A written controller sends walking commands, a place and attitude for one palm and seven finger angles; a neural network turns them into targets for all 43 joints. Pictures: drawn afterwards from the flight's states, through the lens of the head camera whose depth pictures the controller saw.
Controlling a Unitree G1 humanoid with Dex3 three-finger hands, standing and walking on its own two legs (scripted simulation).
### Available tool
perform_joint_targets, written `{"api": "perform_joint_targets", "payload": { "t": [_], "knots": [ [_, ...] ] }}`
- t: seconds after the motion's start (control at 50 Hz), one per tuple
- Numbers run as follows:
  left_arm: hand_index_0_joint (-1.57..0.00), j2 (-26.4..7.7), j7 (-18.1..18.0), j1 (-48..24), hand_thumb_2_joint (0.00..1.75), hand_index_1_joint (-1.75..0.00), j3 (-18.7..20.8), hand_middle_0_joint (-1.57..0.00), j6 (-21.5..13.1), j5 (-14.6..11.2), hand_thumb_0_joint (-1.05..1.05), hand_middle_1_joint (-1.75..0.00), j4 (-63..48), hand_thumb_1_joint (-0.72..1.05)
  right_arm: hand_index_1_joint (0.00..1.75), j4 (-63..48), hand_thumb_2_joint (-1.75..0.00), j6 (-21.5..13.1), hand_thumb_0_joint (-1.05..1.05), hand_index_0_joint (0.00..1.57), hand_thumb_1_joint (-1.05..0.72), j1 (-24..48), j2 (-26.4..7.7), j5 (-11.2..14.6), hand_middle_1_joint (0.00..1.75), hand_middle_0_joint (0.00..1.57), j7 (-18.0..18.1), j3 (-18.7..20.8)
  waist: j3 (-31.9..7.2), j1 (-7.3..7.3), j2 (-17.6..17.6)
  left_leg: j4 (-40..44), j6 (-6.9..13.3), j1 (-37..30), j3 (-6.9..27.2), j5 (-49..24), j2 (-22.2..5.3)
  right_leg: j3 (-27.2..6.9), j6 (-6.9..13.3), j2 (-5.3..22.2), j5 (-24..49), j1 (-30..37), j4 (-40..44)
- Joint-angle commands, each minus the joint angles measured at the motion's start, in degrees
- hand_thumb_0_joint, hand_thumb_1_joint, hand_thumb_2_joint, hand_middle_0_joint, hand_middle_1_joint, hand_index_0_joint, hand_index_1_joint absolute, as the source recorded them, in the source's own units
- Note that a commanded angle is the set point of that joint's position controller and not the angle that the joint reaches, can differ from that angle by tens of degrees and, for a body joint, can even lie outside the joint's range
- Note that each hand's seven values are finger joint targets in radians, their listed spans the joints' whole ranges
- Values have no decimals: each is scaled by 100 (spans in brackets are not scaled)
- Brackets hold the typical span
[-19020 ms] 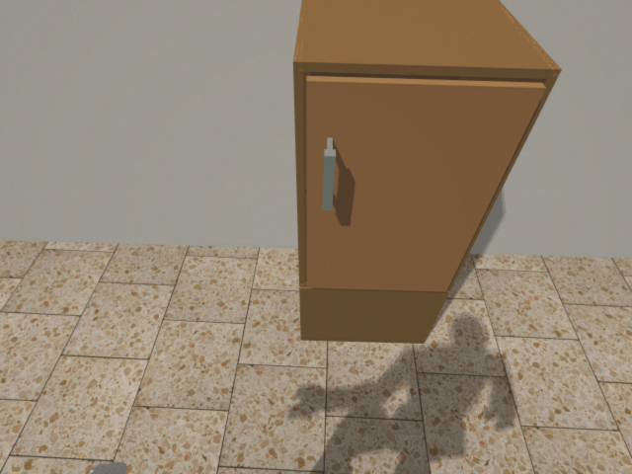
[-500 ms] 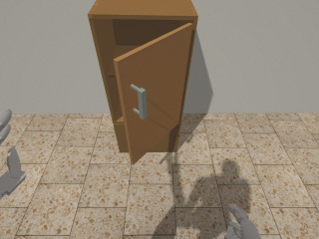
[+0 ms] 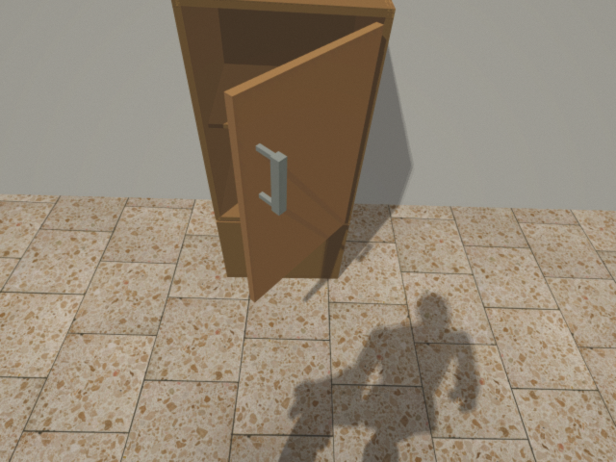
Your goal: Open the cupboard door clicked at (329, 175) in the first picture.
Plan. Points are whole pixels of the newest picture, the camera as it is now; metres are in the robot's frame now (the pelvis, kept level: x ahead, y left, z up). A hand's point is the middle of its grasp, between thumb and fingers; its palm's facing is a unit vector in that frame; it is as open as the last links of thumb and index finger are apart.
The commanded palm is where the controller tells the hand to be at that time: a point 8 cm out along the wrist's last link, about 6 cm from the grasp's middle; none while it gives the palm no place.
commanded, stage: let the arm hang, fingers relaxed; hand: left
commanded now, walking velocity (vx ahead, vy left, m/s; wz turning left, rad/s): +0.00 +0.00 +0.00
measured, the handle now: (270, 180) +0.56 +0.09 +0.02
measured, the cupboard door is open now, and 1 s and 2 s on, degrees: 48 48 48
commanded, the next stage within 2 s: look to check the result in 0.80 s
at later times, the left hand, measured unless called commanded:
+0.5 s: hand out of the picture -0.02 +0.18 -0.16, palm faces +0.05 -0.97 -0.26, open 7.4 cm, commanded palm none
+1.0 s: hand out of the picture +0.02 +0.13 -0.17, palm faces +0.06 -0.98 -0.19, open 7.4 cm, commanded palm none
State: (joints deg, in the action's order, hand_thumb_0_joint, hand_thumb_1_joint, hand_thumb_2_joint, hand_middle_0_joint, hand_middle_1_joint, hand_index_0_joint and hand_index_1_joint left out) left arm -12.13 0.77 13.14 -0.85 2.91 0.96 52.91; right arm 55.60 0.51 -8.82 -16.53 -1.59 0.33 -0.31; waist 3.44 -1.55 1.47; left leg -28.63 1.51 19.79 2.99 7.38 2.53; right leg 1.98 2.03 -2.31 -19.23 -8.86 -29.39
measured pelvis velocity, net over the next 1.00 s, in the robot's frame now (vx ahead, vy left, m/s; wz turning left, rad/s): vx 0.03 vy -0.03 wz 0.00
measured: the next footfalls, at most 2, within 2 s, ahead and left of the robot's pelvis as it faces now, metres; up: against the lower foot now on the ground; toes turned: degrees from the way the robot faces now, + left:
none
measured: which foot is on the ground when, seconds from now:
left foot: down 0.00-1.00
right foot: down 0.00-1.00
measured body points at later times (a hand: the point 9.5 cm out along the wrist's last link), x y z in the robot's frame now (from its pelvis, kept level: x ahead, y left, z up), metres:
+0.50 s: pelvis +0.01 -0.01 +0.01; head +0.02 -0.03 +0.46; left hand -0.02 +0.23 -0.14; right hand +0.02 -0.24 -0.16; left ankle +0.09 +0.10 -0.73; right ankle -0.04 -0.10 -0.73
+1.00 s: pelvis +0.03 -0.03 +0.01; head +0.05 -0.04 +0.45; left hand +0.01 +0.19 -0.15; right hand +0.02 -0.25 -0.16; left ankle +0.09 +0.10 -0.73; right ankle -0.04 -0.10 -0.73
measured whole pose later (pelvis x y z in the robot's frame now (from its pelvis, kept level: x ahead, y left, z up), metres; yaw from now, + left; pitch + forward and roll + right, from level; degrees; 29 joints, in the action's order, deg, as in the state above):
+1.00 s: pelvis +0.03 -0.03 +0.01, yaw +0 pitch -2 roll +0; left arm -7.2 -2.5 17.2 0.9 0.2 -0.2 65.4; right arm 66.0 0.9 -15.0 -7.9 -1.1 2.8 -0.1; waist 3.8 -0.3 -0.5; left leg -25.9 -0.8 14.1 3.7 9.3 1.0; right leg 2.1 4.3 -4.0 -19.0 -1.7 -23.0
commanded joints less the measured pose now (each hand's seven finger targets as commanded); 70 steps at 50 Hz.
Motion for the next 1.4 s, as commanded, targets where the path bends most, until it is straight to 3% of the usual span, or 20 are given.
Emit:
{"api": "perform_joint_targets", "payload": {
  "t": [0.0, 0.04, 0.14, 0.26, 0.32, 0.44, 0.54, 0.66, 0.74, 0.88, 1.04, 1.28, 1.38],
  "knots": [
    [-20, -1122, -150, 163, 90, -30, 322, -20, -356, -42, 0, -30, 245, 90, 30, -12, -90, -78, 0, 20, -90, 89, -612, 51, 30, 20, 97, 157, -604, 141, -851, 748, 112, -791, 816, 10, -624, -775, 218, 736, 276, -37, 1061],
    [-20, -956, -164, 314, 90, -30, 301, -20, -356, -59, 0, -30, 578, 90, 30, 212, -90, -49, 0, 20, -90, -73, -505, 58, 30, 20, 136, 147, -465, 118, -959, 767, 98, -899, 786, 81, -633, -745, 234, 734, 211, -152, 1193],
    [-20, -672, -194, 594, 90, -30, 238, -20, -324, -71, 0, -30, 1065, 90, 30, 522, -90, 14, 0, 20, -90, -413, -349, 65, 30, 20, 197, 160, -139, 76, -626, 831, 113, -913, 777, 352, -678, -623, 233, 693, -10, -331, 1334],
    [-20, -546, -242, 803, 90, -30, 218, -20, -324, -66, 0, -30, 1262, 90, 30, 660, -90, 21, 0, 20, -90, -588, -258, 78, 30, 20, 216, 193, 0, 108, -164, 833, 157, -909, 735, 286, -694, -551, 220, 676, -11, -354, 1318],
    [-20, -492, -260, 841, 90, -30, 202, -20, -304, -67, 0, -30, 1284, 90, 30, 740, -90, 42, 0, 20, -90, -647, -115, 62, 30, 20, 203, 181, 203, 105, -117, 876, 145, -816, 720, 434, -665, -552, 213, 694, -201, -483, 1327],
    [-20, -431, -292, 785, 90, -30, 205, -20, -320, -71, 0, -30, 1219, 90, 30, 827, -90, 34, 0, 20, -90, -717, 91, 45, 30, 20, 177, 147, 259, 99, 108, 723, 105, -871, 566, 21, -611, -559, 185, 747, -53, -526, 1346],
    [-20, -351, -317, 751, 90, -30, 206, -20, -330, -79, 0, -30, 1182, 90, 30, 874, -90, 4, 0, 20, -90, -717, 208, 36, 30, 20, 178, 91, 309, 142, -194, 731, 106, -781, 558, -305, -624, -540, 133, 751, 372, -340, 1258],
    [-20, -297, -346, 723, 90, -30, 240, -20, -353, -81, 0, -30, 1113, 90, 30, 859, -90, -25, 0, 20, -90, -786, 291, 45, 30, 20, 202, 86, 178, 159, -118, 559, 85, -763, 447, -677, -610, -509, 50, 786, 1034, -70, 1238],
    [-20, -241, -357, 712, 90, -30, 248, -20, -355, -99, 0, -30, 1107, 90, 30, 884, -90, -22, 0, 20, -90, -818, 344, 40, 30, 20, 227, 86, 130, 139, -270, 476, 58, -828, 365, -795, -614, -540, 36, 811, 1424, 5, 1201],
    [-20, -197, -376, 813, 90, -30, 268, -20, -358, -98, 0, -30, 1117, 90, 30, 875, -90, -20, 0, 20, -90, -900, 367, 57, 30, 20, 256, 104, 72, 128, -78, 358, 64, -907, 278, -893, -620, -526, -42, 808, 1868, 102, 1181],
    [-20, -116, -369, 937, 90, -30, 247, -20, -353, -100, 0, -30, 1170, 90, 30, 889, -90, -19, 0, 20, -90, -905, 346, 59, 30, 20, 271, 107, 184, 133, -129, 436, 86, -997, 328, -798, -658, -540, 31, 763, 1472, -17, 1225],
    [-20, -163, -376, 989, 90, -30, 260, -20, -375, -92, 0, -30, 1172, 90, 30, 869, -90, -34, 0, 20, -90, -830, 302, 69, 30, 20, 275, 120, 89, 137, -53, 410, 101, -1080, 292, -856, -657, -557, -42, 785, 1772, 68, 1221],
    [-20, -205, -376, 939, 90, -30, 269, -20, -375, -88, 0, -30, 1140, 90, 30, 865, -90, -29, 0, 20, -90, -789, 271, 64, 30, 20, 270, 123, 229, 141, -72, 421, 97, -1007, 302, -802, -648, -564, -57, 787, 1730, 35, 1266]
  ]
}}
